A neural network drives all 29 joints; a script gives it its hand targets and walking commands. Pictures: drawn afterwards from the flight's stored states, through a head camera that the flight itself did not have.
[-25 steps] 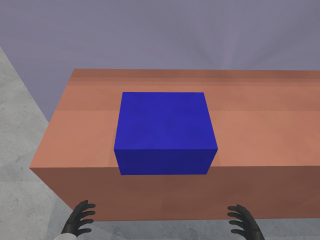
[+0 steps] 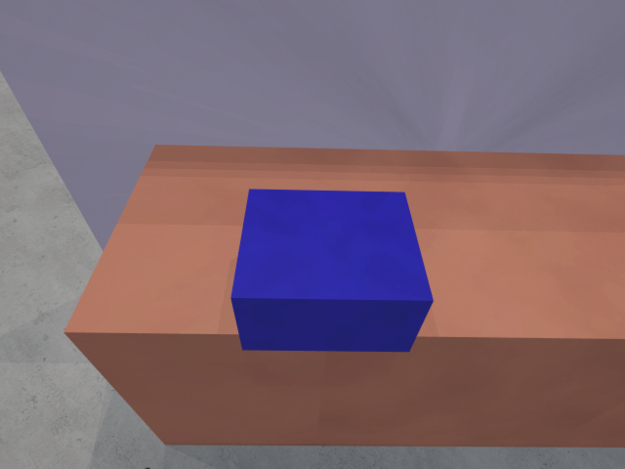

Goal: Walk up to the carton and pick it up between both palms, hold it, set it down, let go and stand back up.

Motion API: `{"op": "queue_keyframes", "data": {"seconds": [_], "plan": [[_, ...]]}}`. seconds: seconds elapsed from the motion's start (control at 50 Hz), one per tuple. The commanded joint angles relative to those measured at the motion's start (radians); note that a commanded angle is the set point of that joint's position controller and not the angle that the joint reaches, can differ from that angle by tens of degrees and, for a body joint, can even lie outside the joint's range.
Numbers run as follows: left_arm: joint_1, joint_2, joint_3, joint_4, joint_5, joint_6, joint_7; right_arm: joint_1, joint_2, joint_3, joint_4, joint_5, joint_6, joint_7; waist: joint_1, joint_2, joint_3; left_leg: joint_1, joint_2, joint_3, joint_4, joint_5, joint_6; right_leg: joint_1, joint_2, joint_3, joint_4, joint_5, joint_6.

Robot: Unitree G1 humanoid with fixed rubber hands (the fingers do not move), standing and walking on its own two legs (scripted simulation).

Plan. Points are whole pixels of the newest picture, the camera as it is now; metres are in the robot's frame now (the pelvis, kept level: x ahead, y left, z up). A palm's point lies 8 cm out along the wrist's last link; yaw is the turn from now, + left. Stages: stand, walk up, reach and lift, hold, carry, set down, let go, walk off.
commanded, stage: stand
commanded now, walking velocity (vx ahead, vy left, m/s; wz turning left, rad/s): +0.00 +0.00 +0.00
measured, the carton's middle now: (326, 268) +0.45 -0.02 -0.03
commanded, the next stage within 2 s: none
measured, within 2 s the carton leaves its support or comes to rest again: neither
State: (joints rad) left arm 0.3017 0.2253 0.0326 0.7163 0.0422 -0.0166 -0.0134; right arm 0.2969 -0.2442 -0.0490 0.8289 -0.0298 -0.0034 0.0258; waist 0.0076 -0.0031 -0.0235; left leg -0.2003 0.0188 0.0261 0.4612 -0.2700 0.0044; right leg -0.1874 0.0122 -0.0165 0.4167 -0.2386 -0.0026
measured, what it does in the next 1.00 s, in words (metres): stands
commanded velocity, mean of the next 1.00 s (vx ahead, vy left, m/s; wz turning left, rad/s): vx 0.00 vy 0.00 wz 0.00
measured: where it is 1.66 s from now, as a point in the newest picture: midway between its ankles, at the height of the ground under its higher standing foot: outside the picture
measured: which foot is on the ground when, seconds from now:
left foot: down 0.00-1.00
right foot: down 0.00-1.00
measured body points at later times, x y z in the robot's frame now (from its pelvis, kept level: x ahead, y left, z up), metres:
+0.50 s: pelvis +0.00 +0.02 +0.00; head -0.01 +0.02 +0.45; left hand +0.00 +0.26 -0.15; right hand -0.01 -0.23 -0.15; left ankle -0.02 +0.11 -0.74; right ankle -0.01 -0.12 -0.74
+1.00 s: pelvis -0.01 +0.03 +0.00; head -0.01 +0.03 +0.45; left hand -0.06 +0.24 -0.16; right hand -0.03 -0.19 -0.16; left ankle -0.02 +0.11 -0.74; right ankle -0.01 -0.12 -0.74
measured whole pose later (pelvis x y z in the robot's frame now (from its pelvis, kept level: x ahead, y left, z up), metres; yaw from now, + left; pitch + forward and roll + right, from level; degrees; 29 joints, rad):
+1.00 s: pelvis -0.01 +0.03 +0.00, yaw +2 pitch -1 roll +0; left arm 0.37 0.12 0.01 1.14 0.02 0.00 0.04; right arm 0.36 -0.14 0.00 1.12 -0.02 -0.01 -0.03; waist -0.01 0.00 0.00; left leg -0.17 -0.04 0.01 0.42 -0.23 0.05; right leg -0.16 -0.05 -0.02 0.40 -0.22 0.04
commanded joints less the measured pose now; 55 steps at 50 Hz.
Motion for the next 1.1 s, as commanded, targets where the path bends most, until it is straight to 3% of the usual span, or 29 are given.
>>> {"op": "queue_keyframes", "data": {"seconds": [0.0,0.06,0.1,0.12,0.16,0.18,0.22,0.26,0.28,0.34,0.38,0.42,0.46,0.52,0.62,0.64,0.7,0.74,0.76,0.78,0.84,0.86,0.88,0.92,1.0,1.04,1.08], "plan": [[-0.001,0.097,0.025,-0.031,-0.001,-0.024,0.012,0.023,-0.107,-0.020,-0.032,-0.006,-0.018,-0.010,-0.007,0.047,0.013,-0.024,0.077,-0.086,-0.075,0.163,-0.002,0.008,-0.102,0.100,-0.077,0.167,-0.007],[0.035,0.096,0.028,0.017,-0.009,-0.024,0.019,0.059,-0.102,-0.018,-0.007,-0.005,-0.019,-0.019,-0.007,-0.009,0.035,-0.027,0.077,-0.106,-0.092,0.154,0.005,0.018,-0.095,0.095,-0.085,0.137,-0.013],[0.064,0.101,0.031,0.045,-0.009,-0.027,0.021,0.050,-0.106,-0.020,0.008,-0.001,-0.024,-0.022,0.007,-0.002,0.012,-0.020,0.077,-0.105,-0.098,0.138,0.015,0.028,-0.095,0.094,-0.086,0.135,-0.014],[0.048,0.088,0.028,0.057,-0.011,-0.024,0.021,0.052,-0.108,-0.019,0.017,0.000,-0.025,-0.023,-0.004,0.031,0.068,-0.054,0.068,-0.097,-0.113,0.118,0.003,0.001,-0.096,0.093,-0.091,0.115,-0.008],[0.033,0.099,0.032,0.070,-0.011,-0.016,0.022,0.077,-0.108,-0.019,0.045,0.000,-0.027,-0.022,-0.014,0.005,0.061,-0.046,0.074,-0.109,-0.122,0.127,0.009,0.017,-0.096,0.085,-0.087,0.119,-0.007],[0.052,0.093,0.030,0.083,-0.013,-0.015,0.022,0.099,-0.109,-0.018,0.053,0.000,-0.028,-0.026,-0.011,0.033,0.051,-0.056,0.074,-0.119,-0.131,0.115,0.012,0.035,-0.092,0.077,-0.085,0.103,-0.005],[0.081,0.087,0.031,0.112,-0.009,-0.014,0.026,0.095,-0.097,-0.015,0.072,0.004,-0.023,-0.029,-0.002,0.034,0.076,-0.051,0.070,-0.123,-0.144,0.080,0.015,0.016,-0.094,0.079,-0.093,0.094,-0.005],[0.095,0.087,0.028,0.147,-0.012,-0.017,0.030,0.106,-0.075,-0.005,0.090,0.003,-0.021,-0.033,0.001,-0.018,0.070,-0.029,0.076,-0.123,-0.136,0.128,0.017,0.005,-0.095,0.070,-0.094,0.099,-0.004],[0.067,0.059,0.021,0.148,-0.015,-0.018,0.031,0.130,-0.068,-0.005,0.103,0.005,-0.020,-0.035,-0.015,0.027,0.095,-0.044,0.070,-0.116,-0.139,0.117,0.016,0.001,-0.098,0.080,-0.095,0.103,-0.009],[0.099,0.069,0.021,0.188,-0.016,-0.017,0.036,0.125,-0.087,-0.004,0.123,0.007,-0.020,-0.041,-0.011,0.027,0.063,-0.026,0.067,-0.119,-0.153,0.115,0.023,0.034,-0.100,0.069,-0.089,0.119,-0.002],[0.115,0.069,0.020,0.213,-0.018,-0.017,0.036,0.113,-0.072,0.002,0.136,0.010,-0.021,-0.041,-0.001,-0.023,0.055,-0.017,0.068,-0.123,-0.135,0.139,0.027,0.043,-0.098,0.065,-0.089,0.126,0.000],[0.096,0.036,0.013,0.233,-0.022,-0.010,0.035,0.108,-0.060,0.005,0.157,0.008,-0.023,-0.039,-0.001,0.025,0.092,-0.043,0.063,-0.120,-0.142,0.145,0.031,0.033,-0.102,0.070,-0.092,0.125,-0.002],[0.095,0.067,0.016,0.250,-0.017,-0.009,0.039,0.119,-0.039,0.013,0.169,0.009,-0.023,-0.043,-0.009,-0.009,0.073,-0.031,0.063,-0.116,-0.145,0.158,0.028,0.034,-0.101,0.059,-0.089,0.128,0.001],[0.120,0.025,0.004,0.289,-0.026,-0.009,0.043,0.129,-0.052,0.013,0.192,0.009,-0.019,-0.049,-0.008,0.025,0.098,-0.012,0.068,-0.127,-0.145,0.151,0.038,0.025,-0.109,0.064,-0.088,0.136,0.004],[0.131,0.016,-0.003,0.339,-0.024,-0.001,0.049,0.127,-0.023,0.021,0.220,0.008,-0.013,-0.052,-0.019,-0.001,0.114,-0.033,0.057,-0.121,-0.150,0.125,0.035,0.018,-0.102,0.055,-0.089,0.116,0.005],[0.117,0.016,-0.002,0.338,-0.025,0.001,0.050,0.141,-0.017,0.022,0.226,0.010,-0.013,-0.051,-0.021,0.045,0.105,-0.043,0.046,-0.119,-0.156,0.078,0.028,0.024,-0.097,0.045,-0.086,0.092,0.009],[0.129,0.006,-0.007,0.357,-0.024,0.007,0.047,0.134,-0.027,0.022,0.243,0.009,-0.012,-0.054,-0.016,0.037,0.140,-0.086,0.051,-0.134,-0.177,0.012,0.036,0.023,-0.096,0.042,-0.084,0.077,0.015],[0.138,-0.004,-0.007,0.369,-0.023,0.005,0.051,0.138,-0.029,0.025,0.245,0.010,-0.014,-0.057,-0.015,0.003,0.122,-0.062,0.061,-0.138,-0.165,0.095,0.040,0.034,-0.106,0.039,-0.075,0.112,0.012],[0.146,-0.023,-0.014,0.383,-0.027,0.002,0.053,0.145,-0.025,0.024,0.251,0.012,-0.015,-0.058,-0.017,0.018,0.120,-0.063,0.060,-0.133,-0.161,0.081,0.038,0.034,-0.104,0.045,-0.080,0.098,0.010],[0.140,-0.024,-0.014,0.383,-0.027,0.004,0.052,0.147,-0.012,0.026,0.258,0.015,-0.015,-0.058,-0.017,0.006,0.128,-0.085,0.057,-0.141,-0.177,0.034,0.038,0.036,-0.104,0.033,-0.079,0.092,0.009],[0.121,-0.010,-0.011,0.392,-0.025,0.009,0.051,0.117,0.010,0.034,0.261,0.014,-0.011,-0.056,-0.016,-0.026,0.123,-0.057,0.057,-0.141,-0.167,0.049,0.042,0.007,-0.100,0.037,-0.077,0.079,0.011],[0.142,-0.023,-0.012,0.400,-0.029,0.008,0.051,0.114,-0.003,0.035,0.258,0.014,-0.012,-0.055,-0.010,0.004,0.126,-0.081,0.057,-0.140,-0.170,0.030,0.038,0.027,-0.101,0.030,-0.073,0.072,0.016],[0.143,-0.031,-0.016,0.411,-0.026,0.009,0.051,0.111,0.000,0.034,0.262,0.014,-0.013,-0.054,-0.010,-0.017,0.131,-0.071,0.058,-0.143,-0.170,0.044,0.043,0.020,-0.105,0.033,-0.073,0.080,0.016],[0.155,-0.022,-0.013,0.414,-0.026,0.007,0.058,0.152,0.026,0.038,0.279,0.014,-0.014,-0.059,-0.020,0.015,0.105,-0.050,0.051,-0.140,-0.162,0.059,0.036,0.031,-0.105,0.038,-0.068,0.091,0.013],[0.163,-0.053,-0.022,0.436,-0.033,0.002,0.056,0.127,0.027,0.042,0.279,0.013,-0.019,-0.060,-0.012,0.014,0.086,-0.017,0.059,-0.129,-0.134,0.151,0.048,0.019,-0.106,0.042,-0.064,0.121,0.007],[0.143,-0.034,-0.017,0.432,-0.029,0.007,0.055,0.127,0.029,0.042,0.290,0.016,-0.015,-0.060,-0.015,0.051,0.110,-0.043,0.042,-0.119,-0.140,0.086,0.036,0.007,-0.099,0.036,-0.067,0.088,0.016],[0.130,-0.021,-0.017,0.429,-0.021,0.010,0.058,0.127,0.019,0.038,0.285,0.016,-0.012,-0.066,-0.021,0.020,0.130,-0.071,0.051,-0.134,-0.147,0.107,0.043,0.019,-0.108,0.034,-0.070,0.105,0.013]]}}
